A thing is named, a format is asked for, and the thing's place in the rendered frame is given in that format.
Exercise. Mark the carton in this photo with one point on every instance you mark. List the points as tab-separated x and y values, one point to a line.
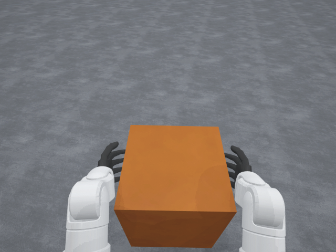
174	188

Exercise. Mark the right robot hand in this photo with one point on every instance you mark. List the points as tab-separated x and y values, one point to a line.
242	163

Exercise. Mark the left robot hand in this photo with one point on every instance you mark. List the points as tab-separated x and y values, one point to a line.
108	155

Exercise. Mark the right robot forearm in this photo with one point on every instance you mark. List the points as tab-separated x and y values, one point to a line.
263	216

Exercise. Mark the left robot forearm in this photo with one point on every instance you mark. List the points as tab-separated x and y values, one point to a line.
88	212

